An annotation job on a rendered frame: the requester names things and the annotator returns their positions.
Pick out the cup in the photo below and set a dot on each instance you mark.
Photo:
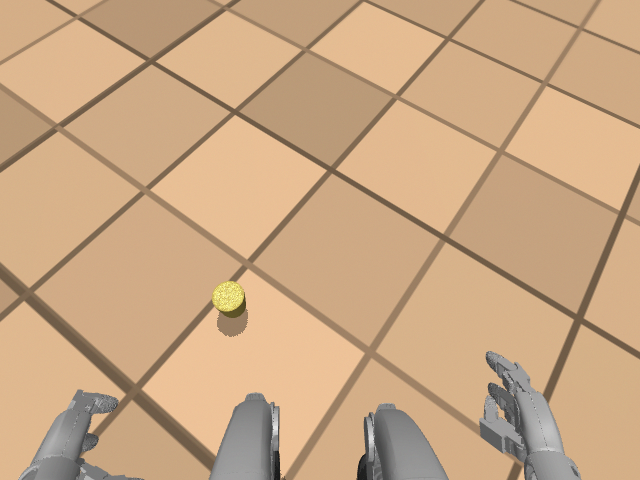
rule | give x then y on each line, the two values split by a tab
229	298

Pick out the right robot arm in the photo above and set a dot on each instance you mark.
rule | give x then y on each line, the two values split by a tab
550	465

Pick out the right robot hand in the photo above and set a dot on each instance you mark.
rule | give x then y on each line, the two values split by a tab
530	425

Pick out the left robot hand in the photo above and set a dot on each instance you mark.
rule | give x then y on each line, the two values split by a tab
68	435

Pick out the left robot arm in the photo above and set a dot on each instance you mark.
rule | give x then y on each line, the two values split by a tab
52	468

